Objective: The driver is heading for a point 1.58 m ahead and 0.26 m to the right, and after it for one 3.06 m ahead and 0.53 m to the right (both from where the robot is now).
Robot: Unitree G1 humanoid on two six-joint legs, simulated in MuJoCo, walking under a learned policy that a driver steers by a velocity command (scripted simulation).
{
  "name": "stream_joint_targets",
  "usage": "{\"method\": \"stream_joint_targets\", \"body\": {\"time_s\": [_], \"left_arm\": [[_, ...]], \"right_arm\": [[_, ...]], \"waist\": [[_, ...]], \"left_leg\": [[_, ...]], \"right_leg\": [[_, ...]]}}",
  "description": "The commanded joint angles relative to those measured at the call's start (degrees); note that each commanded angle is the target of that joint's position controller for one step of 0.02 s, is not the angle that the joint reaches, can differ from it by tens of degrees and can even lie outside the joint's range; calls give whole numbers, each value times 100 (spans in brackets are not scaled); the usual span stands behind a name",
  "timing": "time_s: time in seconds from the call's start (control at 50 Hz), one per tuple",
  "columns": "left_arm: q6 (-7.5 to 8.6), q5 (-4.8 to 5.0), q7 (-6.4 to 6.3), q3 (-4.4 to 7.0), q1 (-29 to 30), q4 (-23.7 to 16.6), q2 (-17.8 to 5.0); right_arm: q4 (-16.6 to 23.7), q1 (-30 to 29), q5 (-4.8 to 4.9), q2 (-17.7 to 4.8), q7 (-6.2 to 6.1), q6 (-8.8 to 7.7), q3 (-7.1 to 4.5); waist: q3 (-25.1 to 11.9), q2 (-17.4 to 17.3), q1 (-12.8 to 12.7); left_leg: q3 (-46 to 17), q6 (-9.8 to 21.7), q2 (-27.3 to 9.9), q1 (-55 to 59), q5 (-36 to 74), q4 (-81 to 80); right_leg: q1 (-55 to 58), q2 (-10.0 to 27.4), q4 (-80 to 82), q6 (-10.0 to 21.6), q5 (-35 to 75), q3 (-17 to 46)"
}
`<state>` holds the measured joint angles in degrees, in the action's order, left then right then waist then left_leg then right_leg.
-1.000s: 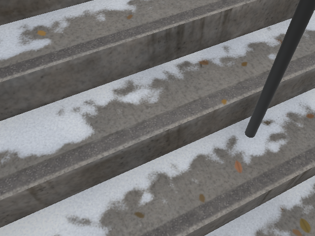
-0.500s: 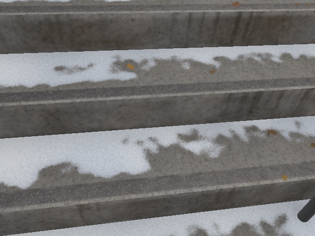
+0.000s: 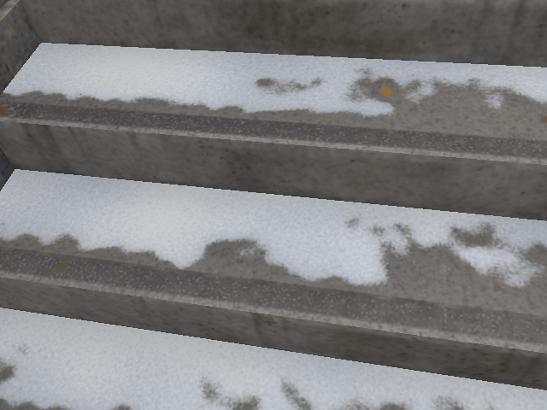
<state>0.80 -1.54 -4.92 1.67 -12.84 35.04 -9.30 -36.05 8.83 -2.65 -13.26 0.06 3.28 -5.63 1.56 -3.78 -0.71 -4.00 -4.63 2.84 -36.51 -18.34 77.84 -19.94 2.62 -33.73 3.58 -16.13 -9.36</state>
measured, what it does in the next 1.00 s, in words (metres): climbs: left foot, then right foot 0.17 m higher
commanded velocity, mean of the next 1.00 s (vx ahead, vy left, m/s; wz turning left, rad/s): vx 0.36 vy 0.00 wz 0.12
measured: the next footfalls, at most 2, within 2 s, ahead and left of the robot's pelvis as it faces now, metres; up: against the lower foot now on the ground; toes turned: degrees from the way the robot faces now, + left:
left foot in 0.20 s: +0.05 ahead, +0.10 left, +0.00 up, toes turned +7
right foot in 0.68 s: +0.37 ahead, -0.08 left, +0.17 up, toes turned -3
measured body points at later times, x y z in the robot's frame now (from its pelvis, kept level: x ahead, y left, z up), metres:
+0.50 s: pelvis +0.10 +0.02 +0.01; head +0.10 +0.04 +0.45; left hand +0.28 +0.21 -0.09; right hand +0.07 -0.21 -0.13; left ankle +0.01 +0.10 -0.73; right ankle +0.14 -0.10 -0.38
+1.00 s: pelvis +0.38 -0.02 +0.17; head +0.40 -0.03 +0.62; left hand +0.29 +0.19 +0.03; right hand +0.64 -0.15 +0.11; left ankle +0.47 +0.11 -0.27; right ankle +0.33 -0.08 -0.56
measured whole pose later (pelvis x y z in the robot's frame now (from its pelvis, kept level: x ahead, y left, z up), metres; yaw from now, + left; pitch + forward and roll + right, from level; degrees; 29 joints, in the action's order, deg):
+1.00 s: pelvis +0.38 -0.02 +0.17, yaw +4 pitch +3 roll +0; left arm 7.5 -0.6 0.5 1.1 -29.1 61.6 -7.1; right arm -33.4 0.6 -1.4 -1.2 -1.2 -2.7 1.7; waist -1.9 -1.6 -0.3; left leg -1.1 7.7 0.2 -75.7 -11.4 116.3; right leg -11.1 -2.0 -28.1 4.7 -20.6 -8.4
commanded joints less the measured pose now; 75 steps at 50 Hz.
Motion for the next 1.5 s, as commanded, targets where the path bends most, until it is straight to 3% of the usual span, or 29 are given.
{"method": "stream_joint_targets", "body": {"time_s": [0.02, 0.14, 0.2, 0.22, 0.24, 0.28, 0.34, 0.44, 0.54, 0.58, 0.64, 0.66, 0.68, 0.7, 0.72, 0.78, 0.82, 0.9, 0.98, 1.08, 1.1, 1.16, 1.18, 1.2, 1.22, 1.24, 1.32, 1.42, 1.5], "left_arm": [[86, -8, -91, 195, -185, -282, -650], [113, -63, 182, 330, -89, -155, -995], [16, 41, 358, 282, -221, 182, -655], [42, 147, 441, 154, 95, 6, -251], [36, 81, 413, 257, 154, -41, -567], [99, -30, 429, 298, 518, 27, -576], [248, -33, 444, 104, 416, 131, -94], [72, 40, 410, -247, 1264, -351, 550], [-46, 24, 386, -445, 2550, -1241, 399], [-122, 133, 454, -516, 2517, -1321, 354], [-63, 306, 424, -312, 301, -346, 256], [-28, 211, 376, -191, -347, -182, -78], [-8, 40, 333, 9, -828, -73, -478], [37, -102, 270, 233, -1463, 290, -1140], [-94, 29, 207, 393, -1479, 500, -1504], [234, 13, 377, 208, -137, 1079, -289], [446, -76, 492, 7, -308, 1723, 430], [643, 60, 605, -16, -342, 2074, 128], [858, 127, 512, 9, -1515, 2421, -369], [537, 245, 170, 42, -2381, 2538, -296], [548, 323, 168, -17, -2027, 2272, -224], [754, 266, 256, 302, -1933, 1925, -1384], [849, 331, 411, 397, -1518, 1725, -1530], [981, 425, 568, 310, -1767, 1430, -1052], [1000, 272, 782, 399, -1150, 1191, -782], [929, -14, 767, 372, -1128, 945, -299], [694, -67, 502, -107, -377, 157, 778], [307, 109, 393, -261, 263, -33, 776], [229, -12, 267, -444, 1717, -776, 816]], "right_arm": [[396, -221, 12, -85, 34, -31, 61], [303, 27, 155, -60, 62, -43, 177], [-216, 1225, 83, -17, 53, -302, 189], [-218, 1612, -6, -551, 1, -433, 80], [-149, 1885, 46, -976, -99, -404, -102], [-138, 1329, 129, -712, -54, -511, -6], [-544, 1475, 42, -193, 21, -794, 180], [-1533, 2219, 51, 26, 106, -1035, 360], [-1949, 2229, 250, -30, -47, -1067, 445], [-2074, 2344, 365, -197, -263, -963, 409], [-1740, 2032, 433, -834, -267, -1035, 291], [-1670, 1852, 451, -1109, -171, -1088, 172], [-1549, 1577, 460, -1265, -27, -1153, 54], [-1189, 1570, 464, -783, 187, -1267, 94], [-935, 1118, 179, -336, 411, -1298, 86], [-203, 608, -120, 654, 273, -1158, 340], [-44, 613, 27, 1110, 134, -932, 545], [204, 42, 162, 1050, -17, -648, 661], [651, -1087, 109, 1206, -200, -591, 753], [1236, -2106, 130, 1071, 89, -482, 919], [982, -1906, 243, 1055, 150, -509, 865], [320, 44, 263, 443, 18, -384, 545], [129, 702, 173, 131, -13, -391, 432], [-164, 1223, 35, -383, -88, -464, 235], [-281, 1448, 73, -866, -145, -354, -30], [-315, 469, 112, -788, -119, -411, -54], [-1747, 840, -1, 873, -63, -799, 365], [-2183, 1329, 32, 381, 101, -1166, 408], [-2472, 1864, 204, 111, 98, -1248, 396]], "waist": [[-442, 912, -205], [-582, 1524, -138], [-213, 242, 375], [-246, -1112, 649], [-401, -1525, 892], [176, -555, 505], [98, 265, 242], [520, 28, 233], [815, -66, 158], [698, -165, 218], [-1258, -523, -652], [-1735, -690, -968], [-2230, -738, -1288], [-2337, 723, -1209], [-2391, 1778, -1145], [-235, 69, 149], [80, 359, 520], [522, 266, 726], [398, 593, 268], [-92, 708, -256], [-356, 286, -85], [-2088, 1322, 783], [-2485, 1586, 1145], [-2861, 798, 1039], [-2796, -465, 1305], [-2561, -6, 706], [-65, 1092, -222], [105, 290, -257], [354, 198, -162]], "left_leg": [[360, -91, 29, -920, -361, -1003], [1085, 650, -200, 1870, -765, -3644], [592, 916, -257, 3560, -290, -5435], [-1544, 1219, -1552, 4236, -1287, -6190], [-3168, 1855, -2383, 3764, -2019, -6946], [-2821, 2241, -2293, 3104, -2179, -6896], [-1589, 1645, -1713, 3206, -1041, -6277], [-1104, 1590, -1758, 2972, -943, -6403], [-463, 1486, -1429, 2249, -456, -7628], [-82, 1733, -1443, 2432, 1301, -8533], [691, 1739, -1731, 2850, 9725, -6288], [637, 1570, -1767, 3405, 10139, -5107], [641, 1366, -1517, 3229, 9535, -3671], [406, 1045, -672, 1145, 6564, -1427], [-131, 922, 457, -86, 1211, 952], [-351, 1165, -152, -1801, 2146, 3349], [-517, 1313, -121, -2479, 1753, 4298], [-189, 1212, -129, -2909, 1475, 3283], [583, 1264, -362, -4643, 312, 4616], [1439, 1331, -827, -2720, -174, 1009], [1928, 1412, -437, -1184, -225, -134], [1899, 1575, 394, 957, -869, -1360], [1266, 1676, 278, 1898, -551, -2257], [-1257, 2344, -970, 3366, -1739, -2992], [-4567, 2920, -1972, 3505, -2417, -5915], [-5152, 2686, -2112, 3112, -3028, -6302], [-1605, 1732, -1504, 1099, -324, -5488], [-140, 1448, -1316, 1138, 1356, -6179], [29, 1224, -1175, 1883, 138, -6677]], "right_leg": [[1610, 1241, 1216, 1059, 894, 1381], [234, 1348, 1763, 856, -1335, 1202], [-784, 786, 348, 530, -1865, 705], [-2237, 220, -1506, 96, -1359, 119], [-2758, 26, -3252, -113, -1349, 457], [-3658, 59, -6483, -228, -495, 876], [-4828, -102, -8702, -8, 244, 1105], [-6469, -317, -10065, 283, -324, 1104], [-5979, 280, -7843, 270, -615, 384], [-4491, 446, -5840, 432, -947, 122], [-740, -471, -4586, 701, -1207, -506], [-251, -639, -3625, 739, -1193, -269], [664, -569, -2605, 790, -1241, 411], [1859, 810, -1014, 1358, -2227, 3380], [1876, 1337, 1585, 1390, -2562, 6063], [-438, 1359, 1138, 757, -3129, 4272], [-842, 1051, 1069, 533, -1477, 2881], [-1225, 580, 1632, 303, -7, 1159], [570, 855, 2207, 556, 879, 1381], [1463, 654, 3716, 780, 2388, 875], [1172, 491, 3395, 708, 5042, 434], [2618, 1283, 675, 777, 10420, 577], [2474, 1151, -567, 661, 9910, 535], [435, 601, -2509, 436, 8042, 858], [-1043, -1038, -5461, 165, 1255, 977], [-1978, -796, -7734, 158, 1004, 2097], [-3786, -433, -9027, 461, 1155, 1855], [-4803, -573, -9024, 359, 595, 1173], [-5925, -29, -8362, 500, -108, 818]]}}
